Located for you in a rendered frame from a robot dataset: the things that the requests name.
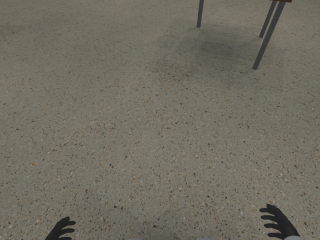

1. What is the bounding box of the left robot hand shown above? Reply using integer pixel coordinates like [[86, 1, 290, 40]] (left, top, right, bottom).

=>
[[45, 216, 76, 240]]

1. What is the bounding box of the table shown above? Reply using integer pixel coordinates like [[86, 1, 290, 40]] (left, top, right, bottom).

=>
[[196, 0, 292, 70]]

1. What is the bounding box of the right robot hand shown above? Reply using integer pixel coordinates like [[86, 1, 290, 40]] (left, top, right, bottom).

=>
[[259, 204, 300, 240]]

